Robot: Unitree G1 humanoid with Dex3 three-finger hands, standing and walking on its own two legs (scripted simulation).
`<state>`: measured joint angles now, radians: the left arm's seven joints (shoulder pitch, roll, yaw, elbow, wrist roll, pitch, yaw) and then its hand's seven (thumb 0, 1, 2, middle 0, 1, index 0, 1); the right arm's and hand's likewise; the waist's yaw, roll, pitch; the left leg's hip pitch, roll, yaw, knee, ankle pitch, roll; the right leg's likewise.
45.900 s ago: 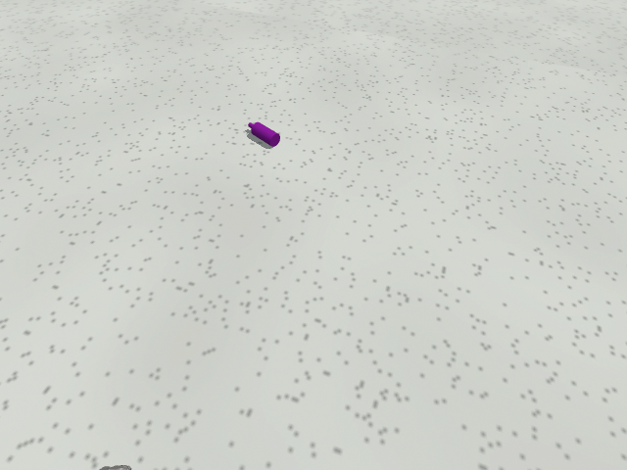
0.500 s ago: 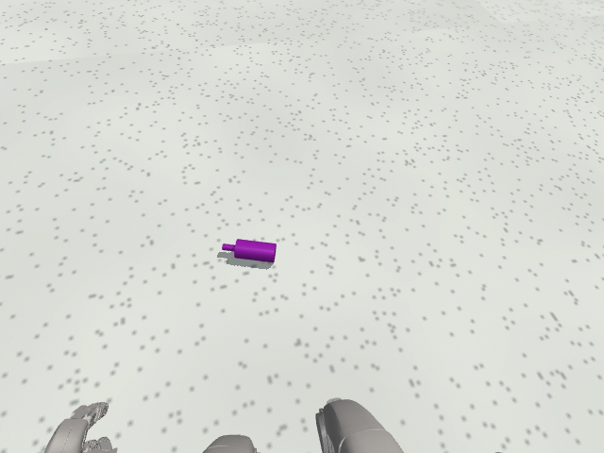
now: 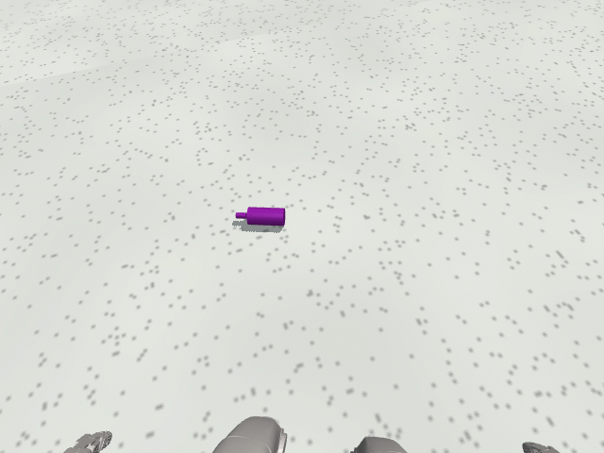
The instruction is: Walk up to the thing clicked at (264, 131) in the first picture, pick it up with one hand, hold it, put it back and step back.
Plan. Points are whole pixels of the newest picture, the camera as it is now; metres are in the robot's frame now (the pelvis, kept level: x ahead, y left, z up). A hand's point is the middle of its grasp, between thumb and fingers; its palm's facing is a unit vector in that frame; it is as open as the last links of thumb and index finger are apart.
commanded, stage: step back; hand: left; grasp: from above
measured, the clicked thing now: (260, 216) +0.98 +0.24 -0.73
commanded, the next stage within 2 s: stand in 1.28 s
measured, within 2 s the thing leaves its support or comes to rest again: neither
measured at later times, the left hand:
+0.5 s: hand out of the picture -0.10 +0.24 -0.15, palm faces -0.01 -0.93 -0.37, open 7.4 cm
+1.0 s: hand out of the picture -0.04 +0.28 -0.15, palm faces +0.00 -0.93 -0.37, open 7.4 cm
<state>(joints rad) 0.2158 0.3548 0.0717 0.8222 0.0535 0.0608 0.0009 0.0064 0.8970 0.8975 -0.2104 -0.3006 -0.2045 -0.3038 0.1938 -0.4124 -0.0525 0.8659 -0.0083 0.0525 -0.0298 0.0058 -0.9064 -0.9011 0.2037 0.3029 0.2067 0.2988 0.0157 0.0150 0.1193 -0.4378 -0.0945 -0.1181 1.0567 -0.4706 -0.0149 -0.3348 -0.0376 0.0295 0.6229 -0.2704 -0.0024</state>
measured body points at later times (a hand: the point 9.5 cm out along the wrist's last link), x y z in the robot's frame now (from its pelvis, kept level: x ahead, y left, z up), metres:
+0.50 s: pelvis -0.14 -0.03 +0.00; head -0.13 -0.03 +0.45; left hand -0.10 +0.29 -0.13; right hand -0.03 -0.35 -0.11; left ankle -0.07 +0.11 -0.71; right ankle -0.17 -0.15 -0.73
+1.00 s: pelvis -0.10 +0.00 +0.01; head -0.08 +0.02 +0.45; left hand -0.04 +0.33 -0.12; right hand -0.03 -0.30 -0.11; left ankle -0.08 +0.12 -0.73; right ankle -0.09 -0.14 -0.69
